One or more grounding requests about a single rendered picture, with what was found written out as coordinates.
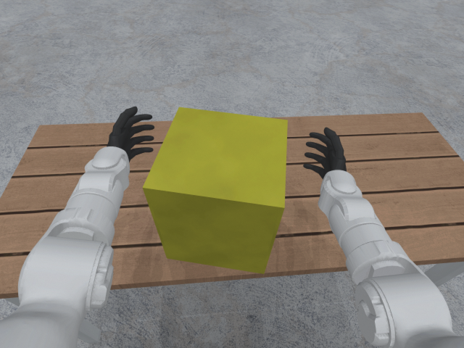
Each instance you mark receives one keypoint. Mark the left robot hand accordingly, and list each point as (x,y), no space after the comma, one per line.
(123,131)

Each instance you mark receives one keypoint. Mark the robot right forearm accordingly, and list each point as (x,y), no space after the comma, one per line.
(367,246)

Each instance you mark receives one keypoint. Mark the table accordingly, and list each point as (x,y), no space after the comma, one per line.
(403,166)

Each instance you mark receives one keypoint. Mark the carton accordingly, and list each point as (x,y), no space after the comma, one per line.
(216,190)

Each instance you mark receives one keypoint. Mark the robot left forearm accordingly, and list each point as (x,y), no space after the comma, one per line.
(93,207)

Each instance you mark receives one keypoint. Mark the right robot hand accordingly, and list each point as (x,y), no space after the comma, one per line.
(334,153)

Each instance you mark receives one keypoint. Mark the robot right upper arm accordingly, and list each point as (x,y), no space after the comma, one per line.
(404,311)

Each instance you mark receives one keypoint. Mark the robot left upper arm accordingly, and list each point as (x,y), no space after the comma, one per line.
(66,278)

